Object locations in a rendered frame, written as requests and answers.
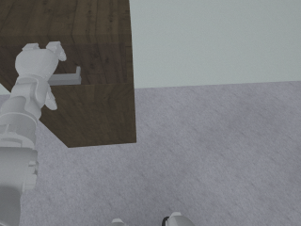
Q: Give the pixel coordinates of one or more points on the right robot thigh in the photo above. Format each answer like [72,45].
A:
[179,221]

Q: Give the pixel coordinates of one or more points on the handle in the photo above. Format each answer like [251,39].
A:
[62,79]

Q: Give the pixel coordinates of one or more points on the robot left forearm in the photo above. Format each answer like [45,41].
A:
[20,113]

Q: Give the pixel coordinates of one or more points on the drawer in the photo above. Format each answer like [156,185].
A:
[100,62]

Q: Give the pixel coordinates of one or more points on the robot left shin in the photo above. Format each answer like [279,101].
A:
[117,220]

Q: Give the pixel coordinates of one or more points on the robot left upper arm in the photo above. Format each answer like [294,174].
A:
[18,173]

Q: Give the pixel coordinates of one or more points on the robot left hand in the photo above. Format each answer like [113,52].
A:
[42,63]

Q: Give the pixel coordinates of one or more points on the cabinet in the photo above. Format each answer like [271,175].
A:
[85,115]

